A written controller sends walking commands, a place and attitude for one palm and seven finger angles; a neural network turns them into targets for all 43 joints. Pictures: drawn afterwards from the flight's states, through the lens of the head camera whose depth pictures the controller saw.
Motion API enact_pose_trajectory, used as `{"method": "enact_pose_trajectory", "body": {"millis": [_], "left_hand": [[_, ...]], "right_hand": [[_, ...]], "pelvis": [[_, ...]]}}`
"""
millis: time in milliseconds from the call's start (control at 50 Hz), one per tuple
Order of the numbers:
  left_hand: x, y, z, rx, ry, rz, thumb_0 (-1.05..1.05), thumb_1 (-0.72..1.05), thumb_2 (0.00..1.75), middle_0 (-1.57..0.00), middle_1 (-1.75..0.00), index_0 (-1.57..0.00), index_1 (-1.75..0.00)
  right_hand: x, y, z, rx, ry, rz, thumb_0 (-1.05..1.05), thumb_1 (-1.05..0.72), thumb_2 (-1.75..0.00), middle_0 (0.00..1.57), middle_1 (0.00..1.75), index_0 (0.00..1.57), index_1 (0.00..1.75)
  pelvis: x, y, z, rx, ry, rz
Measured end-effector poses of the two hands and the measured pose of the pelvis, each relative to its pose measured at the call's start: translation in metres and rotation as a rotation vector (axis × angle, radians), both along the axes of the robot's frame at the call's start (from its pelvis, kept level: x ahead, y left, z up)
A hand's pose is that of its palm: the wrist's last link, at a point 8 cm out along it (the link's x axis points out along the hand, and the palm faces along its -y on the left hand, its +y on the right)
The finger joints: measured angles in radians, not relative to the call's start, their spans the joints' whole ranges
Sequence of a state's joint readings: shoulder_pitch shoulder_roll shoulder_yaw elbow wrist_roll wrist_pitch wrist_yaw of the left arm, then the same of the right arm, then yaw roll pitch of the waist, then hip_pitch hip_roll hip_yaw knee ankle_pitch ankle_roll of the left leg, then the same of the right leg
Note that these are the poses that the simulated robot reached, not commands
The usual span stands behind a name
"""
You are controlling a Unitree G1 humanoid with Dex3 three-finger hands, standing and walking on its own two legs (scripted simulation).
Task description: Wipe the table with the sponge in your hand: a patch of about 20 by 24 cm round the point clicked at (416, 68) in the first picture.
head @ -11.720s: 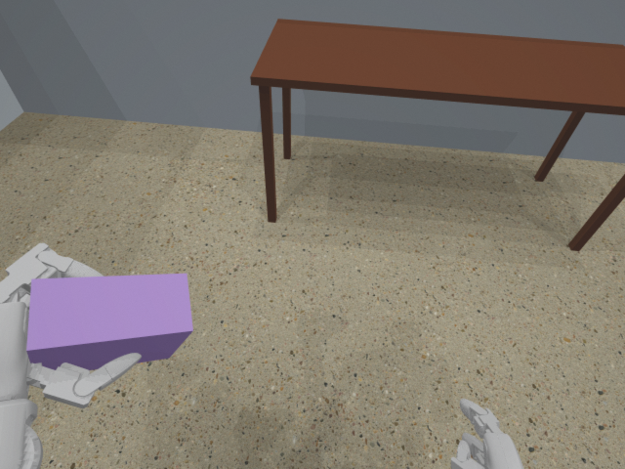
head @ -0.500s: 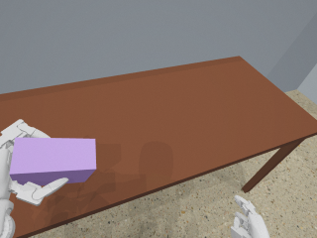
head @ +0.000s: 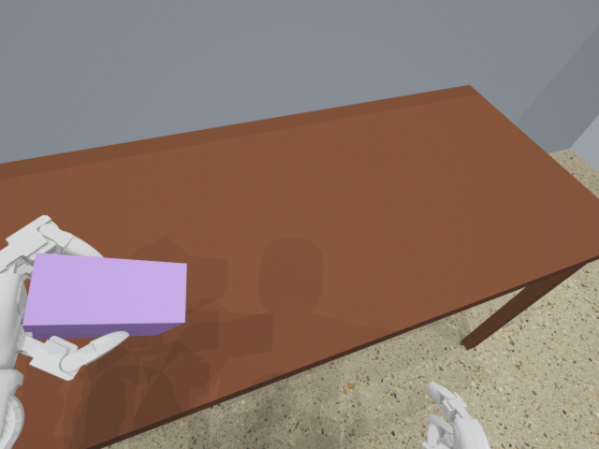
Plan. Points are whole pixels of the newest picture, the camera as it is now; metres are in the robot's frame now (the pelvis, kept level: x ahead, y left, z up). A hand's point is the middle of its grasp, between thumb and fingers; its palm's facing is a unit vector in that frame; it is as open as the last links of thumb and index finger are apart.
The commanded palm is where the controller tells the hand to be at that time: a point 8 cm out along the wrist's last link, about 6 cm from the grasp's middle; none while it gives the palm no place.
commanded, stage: come to a stop and stand still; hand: left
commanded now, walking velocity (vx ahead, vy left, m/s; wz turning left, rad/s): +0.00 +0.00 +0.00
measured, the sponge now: (129, 301) +0.24 +0.21 +0.11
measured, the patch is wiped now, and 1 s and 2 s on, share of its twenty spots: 0.00 0.00 0.00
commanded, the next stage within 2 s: look again from close up in 0.48 s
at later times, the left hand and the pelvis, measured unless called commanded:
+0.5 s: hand (56, 285) +0.23 +0.26 +0.16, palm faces +0.37 -0.85 -0.37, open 10.2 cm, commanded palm +0.17 +0.29 +0.18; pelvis +0.01 +0.01 +0.00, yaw +1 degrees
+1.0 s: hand (76, 301) +0.21 +0.23 +0.15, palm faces +0.35 -0.85 -0.38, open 10.2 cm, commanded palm +0.15 +0.27 +0.18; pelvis +0.00 -0.01 +0.00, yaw +0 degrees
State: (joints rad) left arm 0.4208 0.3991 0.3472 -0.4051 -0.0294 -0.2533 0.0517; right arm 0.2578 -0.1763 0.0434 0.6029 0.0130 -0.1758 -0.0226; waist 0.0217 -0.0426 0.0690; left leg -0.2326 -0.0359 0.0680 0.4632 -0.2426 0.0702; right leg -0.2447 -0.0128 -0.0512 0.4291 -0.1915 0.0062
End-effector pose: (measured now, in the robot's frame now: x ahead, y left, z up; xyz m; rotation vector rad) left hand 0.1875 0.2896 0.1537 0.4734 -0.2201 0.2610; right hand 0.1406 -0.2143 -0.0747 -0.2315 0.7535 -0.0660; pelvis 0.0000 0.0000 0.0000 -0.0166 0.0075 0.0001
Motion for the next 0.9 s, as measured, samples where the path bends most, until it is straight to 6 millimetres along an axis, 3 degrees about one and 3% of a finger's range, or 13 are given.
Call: {"method": "enact_pose_trajectory", "body": {"millis": [80,180,340,600,900], "left_hand": [[0.009,0.012,0.009,0.008,-0.052,0.028,-0.01,-0.50,1.02,-0.71,-1.36,-0.73,-1.35],[0.014,0.013,0.022,0.014,-0.121,0.012,-0.01,-0.50,1.02,-0.71,-1.36,-0.73,-1.35],[0.013,0.013,0.016,-0.001,-0.077,0.018,-0.01,-0.50,1.02,-0.71,-1.36,-0.73,-1.35],[-0.008,0.003,0.016,-0.040,-0.069,0.064,-0.01,-0.50,1.02,-0.71,-1.36,-0.73,-1.34],[-0.013,-0.014,0.014,-0.033,-0.044,0.044,-0.01,-0.50,1.02,-0.71,-1.36,-0.73,-1.34]], "right_hand": [[0.017,0.007,0.003,-0.017,-0.008,0.028,0.02,-0.91,-0.90,0.20,0.30,0.20,0.30],[0.044,0.014,0.013,-0.018,-0.069,0.044,0.02,-0.91,-0.90,0.20,0.30,0.20,0.30],[0.066,0.020,0.024,-0.012,-0.124,0.050,0.01,-0.91,-0.90,0.20,0.30,0.20,0.30],[0.041,0.003,0.017,-0.020,-0.079,0.027,0.01,-0.91,-0.90,0.20,0.30,0.20,0.30],[0.008,-0.024,0.011,-0.036,-0.047,-0.029,0.02,-0.91,-0.90,0.20,0.30,0.20,0.30]], "pelvis": [[0.007,0.005,-0.001,-0.005,0.000,0.009],[0.014,0.011,-0.001,-0.007,0.003,0.005],[0.017,0.012,-0.001,-0.007,0.005,0.004],[0.006,0.001,0.001,-0.010,-0.008,0.011],[-0.005,-0.009,0.002,-0.006,-0.008,0.008]]}}
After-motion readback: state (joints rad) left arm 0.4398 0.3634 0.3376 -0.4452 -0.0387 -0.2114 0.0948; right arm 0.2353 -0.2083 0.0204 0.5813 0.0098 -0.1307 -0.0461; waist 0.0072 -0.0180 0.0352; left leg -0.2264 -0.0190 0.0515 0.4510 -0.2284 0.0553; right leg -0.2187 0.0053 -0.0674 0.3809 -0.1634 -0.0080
